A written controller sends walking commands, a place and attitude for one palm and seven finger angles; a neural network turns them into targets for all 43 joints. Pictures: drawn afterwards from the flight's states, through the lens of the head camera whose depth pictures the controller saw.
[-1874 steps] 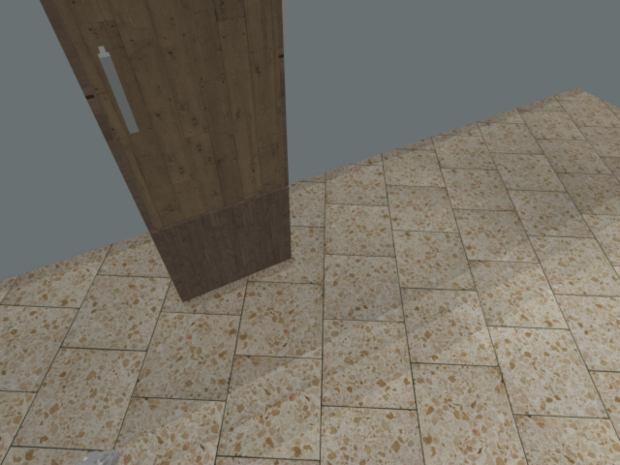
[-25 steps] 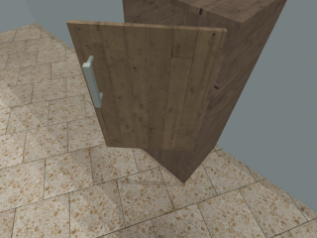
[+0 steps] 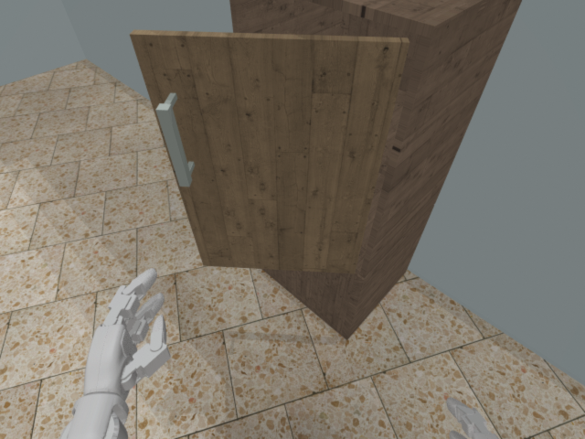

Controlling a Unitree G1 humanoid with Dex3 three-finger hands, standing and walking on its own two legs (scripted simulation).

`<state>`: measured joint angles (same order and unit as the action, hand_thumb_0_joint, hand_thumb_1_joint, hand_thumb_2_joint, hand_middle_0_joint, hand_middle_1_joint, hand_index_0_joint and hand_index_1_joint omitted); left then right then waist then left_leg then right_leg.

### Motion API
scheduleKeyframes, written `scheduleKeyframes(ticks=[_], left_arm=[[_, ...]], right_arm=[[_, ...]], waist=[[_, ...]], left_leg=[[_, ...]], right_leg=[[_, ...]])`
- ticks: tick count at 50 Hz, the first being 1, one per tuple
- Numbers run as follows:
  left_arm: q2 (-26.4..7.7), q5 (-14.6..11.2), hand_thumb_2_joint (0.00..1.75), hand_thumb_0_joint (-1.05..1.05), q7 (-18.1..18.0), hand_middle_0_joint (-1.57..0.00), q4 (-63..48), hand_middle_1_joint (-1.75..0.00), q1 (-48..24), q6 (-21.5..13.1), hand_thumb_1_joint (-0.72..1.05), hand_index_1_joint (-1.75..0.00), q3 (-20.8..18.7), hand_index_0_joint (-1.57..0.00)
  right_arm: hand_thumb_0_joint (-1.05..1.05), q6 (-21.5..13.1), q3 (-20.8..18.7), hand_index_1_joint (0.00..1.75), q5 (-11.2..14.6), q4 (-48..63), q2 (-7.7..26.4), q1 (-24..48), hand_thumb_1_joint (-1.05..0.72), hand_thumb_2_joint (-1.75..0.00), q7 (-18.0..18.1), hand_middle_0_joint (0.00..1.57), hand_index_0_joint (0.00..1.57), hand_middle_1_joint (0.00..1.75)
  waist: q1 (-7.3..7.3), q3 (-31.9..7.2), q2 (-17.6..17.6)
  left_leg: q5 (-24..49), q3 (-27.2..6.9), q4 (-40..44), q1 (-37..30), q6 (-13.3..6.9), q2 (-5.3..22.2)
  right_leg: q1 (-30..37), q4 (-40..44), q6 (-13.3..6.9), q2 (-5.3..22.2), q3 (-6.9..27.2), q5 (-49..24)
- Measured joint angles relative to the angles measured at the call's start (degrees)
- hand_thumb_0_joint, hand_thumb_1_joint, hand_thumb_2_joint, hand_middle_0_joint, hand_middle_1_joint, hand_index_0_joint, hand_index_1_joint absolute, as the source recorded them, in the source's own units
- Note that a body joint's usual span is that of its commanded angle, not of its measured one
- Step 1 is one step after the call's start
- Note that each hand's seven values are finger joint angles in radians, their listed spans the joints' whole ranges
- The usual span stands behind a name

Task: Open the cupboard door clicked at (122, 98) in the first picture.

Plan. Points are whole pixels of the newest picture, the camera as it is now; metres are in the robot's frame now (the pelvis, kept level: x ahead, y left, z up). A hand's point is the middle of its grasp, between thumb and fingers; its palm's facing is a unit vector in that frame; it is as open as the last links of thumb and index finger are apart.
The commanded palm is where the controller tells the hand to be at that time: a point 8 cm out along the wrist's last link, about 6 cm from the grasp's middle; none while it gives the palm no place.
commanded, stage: raise the hand with hooked fingers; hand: left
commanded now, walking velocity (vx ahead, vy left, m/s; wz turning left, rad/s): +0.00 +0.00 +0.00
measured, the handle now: (179, 142) +0.57 +0.21 +0.11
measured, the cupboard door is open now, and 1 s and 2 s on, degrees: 40 40 40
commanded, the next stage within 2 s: move the hooked fingers beside the handle in 1.86 s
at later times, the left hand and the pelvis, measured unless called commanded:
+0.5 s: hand (140, 361) +0.22 +0.20 +0.03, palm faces -0.04 -1.00 -0.05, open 10.5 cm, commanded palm +0.19 +0.26 +0.04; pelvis -0.02 -0.03 -0.03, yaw +1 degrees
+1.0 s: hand (81, 316) +0.25 +0.26 +0.08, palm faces +0.00 -1.00 -0.06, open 13.3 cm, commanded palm +0.23 +0.31 +0.09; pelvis +0.00 +0.02 +0.00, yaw +1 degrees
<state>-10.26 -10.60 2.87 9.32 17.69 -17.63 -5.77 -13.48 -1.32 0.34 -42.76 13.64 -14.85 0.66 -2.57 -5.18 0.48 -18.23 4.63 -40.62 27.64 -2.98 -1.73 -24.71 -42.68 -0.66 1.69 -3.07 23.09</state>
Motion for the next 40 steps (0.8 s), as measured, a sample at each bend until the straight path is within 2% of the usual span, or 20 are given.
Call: scheduleKeyframes(ticks=[2, 3, 5, 7, 10, 13, 16, 18, 21, 25, 29, 34, 40], left_arm=[[-0.17, -1.39, 0.84, 0.01, 6.81, -0.20, 0.97, -0.39, -1.45, -7.53, 0.79, -0.39, -1.02, -0.21], [-0.45, -1.74, 0.83, 0.01, 9.97, -0.21, 1.53, -0.40, -1.67, -9.84, 0.76, -0.40, -1.40, -0.21], [-1.21, -2.59, 0.82, 0.00, 14.40, -0.21, 2.03, -0.43, -0.91, -10.50, 0.72, -0.43, -1.88, -0.22], [-1.88, -3.83, 0.80, 0.00, 16.17, -0.22, 2.23, -0.46, 0.63, -8.24, 0.67, -0.46, -2.40, -0.22], [-2.82, -4.49, 0.77, 0.01, 14.79, -0.23, 0.83, -0.50, 3.30, -5.78, 0.59, -0.50, -4.20, -0.23], [-3.92, -4.91, 0.74, 0.01, 13.25, -0.23, -2.25, -0.55, 4.60, -7.15, 0.52, -0.54, -5.76, -0.24], [-5.59, -5.99, 0.71, 0.01, 15.21, -0.23, -3.34, -0.59, 2.36, -9.09, 0.45, -0.59, -6.66, -0.24], [-6.81, -6.78, 0.69, 0.01, 17.82, -0.23, -2.54, -0.62, -0.50, -8.20, 0.40, -0.62, -7.00, -0.24], [-8.51, -7.73, 0.66, 0.01, 21.14, -0.24, -0.34, -0.66, -4.03, -3.89, 0.33, -0.66, -8.00, -0.25], [-9.26, -9.45, 0.62, 0.01, 22.47, -0.25, 2.18, -0.72, -5.37, 0.66, 0.24, -0.72, -10.75, -0.25], [-8.78, -10.28, 0.58, 0.00, 21.95, -0.26, 2.03, -0.78, -4.67, 0.18, 0.15, -0.78, -12.98, -0.26], [-8.35, -10.37, 0.53, 0.00, 22.08, -0.26, 1.06, -0.86, -4.27, -1.25, 0.03, -0.86, -13.08, -0.27], [-9.02, -9.45, 0.47, 0.00, 21.43, -0.27, 0.35, -0.95, -5.93, 0.31, -0.11, -0.95, -12.44, -0.28]], right_arm=[[0.02, 0.29, -0.75, 0.30, 0.01, 3.44, 0.50, 2.47, -0.91, -0.90, -0.92, 0.20, 0.21, 0.30], [0.02, 0.57, -1.13, 0.30, 0.24, 5.37, 0.78, 3.50, -0.91, -0.90, -1.21, 0.20, 0.21, 0.30], [0.02, 1.39, -1.58, 0.30, 0.95, 9.29, 1.56, 4.96, -0.91, -0.90, -1.16, 0.20, 0.21, 0.30], [0.02, 2.18, -1.71, 0.30, 1.60, 12.52, 2.40, 5.73, -0.91, -0.90, -0.33, 0.20, 0.20, 0.30], [0.02, 2.43, -1.71, 0.30, 1.83, 15.10, 2.80, 5.77, -0.91, -0.90, 1.18, 0.20, 0.20, 0.30], [0.02, 1.56, -0.85, 0.30, 1.62, 14.85, 2.39, 5.02, -0.91, -0.90, 2.37, 0.20, 0.20, 0.30], [0.01, 0.58, 1.06, 0.30, 1.73, 12.58, 1.70, 4.39, -0.91, -0.90, 3.06, 0.20, 0.20, 0.30], [0.01, 0.31, 2.36, 0.30, 1.91, 10.96, 1.09, 3.95, -0.91, -0.90, 3.34, 0.20, 0.20, 0.30], [0.02, 0.60, 3.76, 0.30, 2.12, 9.15, -0.06, 2.75, -0.91, -0.90, 3.52, 0.20, 0.21, 0.30], [0.02, 0.85, 4.18, 0.30, 2.01, 8.10, -0.77, 0.24, -0.91, -0.90, 3.34, 0.20, 0.21, 0.30], [0.02, 0.26, 3.25, 0.30, 1.88, 7.58, 0.19, -2.14, -0.91, -0.90, 3.02, 0.20, 0.21, 0.30], [0.02, -0.57, 1.75, 0.30, 2.09, 7.06, 2.17, -3.12, -0.91, -0.90, 3.00, 0.20, 0.21, 0.30], [0.02, -1.18, 1.37, 0.30, 2.28, 7.77, 3.05, -1.84, -0.91, -0.90, 3.63, 0.20, 0.21, 0.30]], waist=[[0.20, -1.58, -0.67], [0.40, -1.87, -1.07], [0.99, -2.07, -1.80], [1.80, -1.94, -2.04], [3.17, -1.55, -1.96], [4.13, -1.03, -1.25], [4.50, -0.45, -0.30], [4.40, 0.11, 0.41], [3.64, 0.42, 1.07], [2.32, 0.37, 1.40], [1.81, 0.46, 1.44], [1.92, 0.81, 1.22], [2.17, 1.44, 0.56]], left_leg=[[-1.80, 0.18, -5.57, 5.73, 0.28, 0.97], [-2.64, 0.20, -8.14, 8.07, 0.29, 1.35], [-4.04, 0.04, -12.37, 11.71, 1.10, 1.84], [-5.02, -0.58, -15.31, 14.12, 1.05, 2.18], [-5.92, -2.19, -17.98, 16.15, 1.93, 2.86], [-6.31, -4.26, -19.19, 16.84, 2.52, 3.36], [-6.33, -5.90, -19.51, 17.05, 2.90, 3.70], [-6.10, -6.41, -19.07, 16.70, 3.05, 3.85], [-5.36, -5.99, -16.99, 15.29, 3.14, 3.91], [-4.26, -4.27, -13.08, 12.52, 2.72, 3.82], [-3.57, -2.80, -10.22, 10.36, 2.04, 3.55], [-3.27, -1.91, -8.54, 8.84, 1.03, 2.97], [-3.02, -1.61, -7.21, 6.72, 0.04, 2.31]], right_leg=[[-5.82, -5.54, -0.64, -0.64, 0.12, 1.70], [-8.15, -7.94, -0.88, -0.87, 0.11, 2.09], [-11.81, -12.34, -1.40, -1.10, -0.06, 3.34], [-13.94, -15.25, -2.00, -1.35, -0.70, 5.33], [-15.03, -16.80, -2.74, -2.02, -2.27, 6.18], [-14.43, -16.39, -3.35, -2.72, -4.25, 6.31], [-13.61, -15.36, -3.68, -3.30, -5.78, 6.06], [-12.94, -14.39, -3.76, -3.57, -6.22, 5.65], [-11.78, -12.39, -3.47, -3.67, -5.75, 4.76], [-9.96, -9.24, -2.86, -3.58, -4.02, 3.37], [-8.44, -6.81, -2.17, -3.32, -2.57, 2.37], [-7.04, -5.02, -1.32, -2.80, -1.68, 1.71], [-4.60, -3.07, -0.45, -2.24, -1.39, 0.99]])
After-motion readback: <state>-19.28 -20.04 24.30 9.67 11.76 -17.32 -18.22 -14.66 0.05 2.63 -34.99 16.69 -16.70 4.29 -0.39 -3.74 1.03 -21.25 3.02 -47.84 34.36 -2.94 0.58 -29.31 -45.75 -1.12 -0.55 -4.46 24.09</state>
